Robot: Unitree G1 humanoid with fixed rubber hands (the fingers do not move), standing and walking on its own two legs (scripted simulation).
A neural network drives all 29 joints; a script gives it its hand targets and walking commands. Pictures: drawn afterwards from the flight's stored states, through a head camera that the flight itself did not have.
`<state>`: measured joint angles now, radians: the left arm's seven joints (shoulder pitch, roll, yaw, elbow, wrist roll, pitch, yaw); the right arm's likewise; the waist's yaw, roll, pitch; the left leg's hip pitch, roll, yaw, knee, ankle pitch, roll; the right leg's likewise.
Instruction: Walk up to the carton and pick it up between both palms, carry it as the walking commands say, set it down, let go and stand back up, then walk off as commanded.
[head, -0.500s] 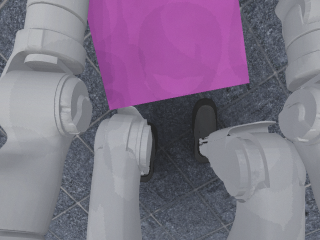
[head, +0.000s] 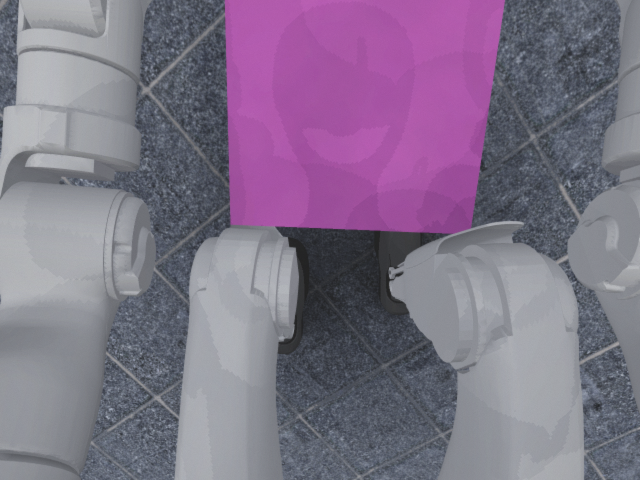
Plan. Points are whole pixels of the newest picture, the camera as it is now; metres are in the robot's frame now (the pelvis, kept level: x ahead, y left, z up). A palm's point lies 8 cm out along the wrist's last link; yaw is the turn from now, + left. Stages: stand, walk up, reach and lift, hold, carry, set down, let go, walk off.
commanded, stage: set down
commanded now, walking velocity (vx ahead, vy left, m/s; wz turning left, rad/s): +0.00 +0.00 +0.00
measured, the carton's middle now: (348, 116) +0.41 +0.00 -0.26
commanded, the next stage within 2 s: let go in 1.00 s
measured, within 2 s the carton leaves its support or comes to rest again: rests again in 0.10 s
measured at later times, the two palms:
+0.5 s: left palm out of the picture +0.59 +0.18 +0.00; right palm out of the picture +0.57 -0.22 -0.02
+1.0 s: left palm out of the picture +0.59 +0.19 +0.13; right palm out of the picture +0.57 -0.22 +0.12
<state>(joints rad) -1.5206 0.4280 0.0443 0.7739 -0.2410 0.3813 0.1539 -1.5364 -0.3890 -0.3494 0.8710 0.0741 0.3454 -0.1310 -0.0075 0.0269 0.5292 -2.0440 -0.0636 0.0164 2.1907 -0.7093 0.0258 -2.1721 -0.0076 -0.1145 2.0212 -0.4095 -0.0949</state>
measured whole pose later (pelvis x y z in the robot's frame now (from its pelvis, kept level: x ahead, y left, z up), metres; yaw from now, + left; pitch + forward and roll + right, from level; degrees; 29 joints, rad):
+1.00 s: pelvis +0.03 -0.01 +0.24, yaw +4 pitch +29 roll +1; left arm -1.35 0.46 0.12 0.53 -0.19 0.50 0.03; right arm -1.27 -0.39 -0.32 0.48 0.12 0.50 -0.09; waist -0.05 0.01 0.52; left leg -1.33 -0.11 -0.04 1.30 -0.47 0.00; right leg -1.42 -0.01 -0.07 1.22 -0.30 -0.07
